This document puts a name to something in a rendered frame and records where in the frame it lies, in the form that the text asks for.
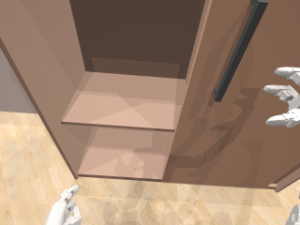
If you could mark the wardrobe door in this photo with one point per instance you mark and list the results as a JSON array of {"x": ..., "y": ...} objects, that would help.
[
  {"x": 227, "y": 143},
  {"x": 287, "y": 173}
]

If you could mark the handle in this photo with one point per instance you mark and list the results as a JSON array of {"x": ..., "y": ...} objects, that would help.
[{"x": 259, "y": 7}]

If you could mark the right robot hand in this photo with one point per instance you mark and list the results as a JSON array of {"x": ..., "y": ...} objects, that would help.
[{"x": 292, "y": 117}]

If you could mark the left robot hand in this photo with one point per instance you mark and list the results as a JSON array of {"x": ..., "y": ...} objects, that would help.
[{"x": 60, "y": 210}]

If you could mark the robot right upper arm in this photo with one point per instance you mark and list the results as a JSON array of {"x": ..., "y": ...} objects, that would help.
[{"x": 294, "y": 217}]

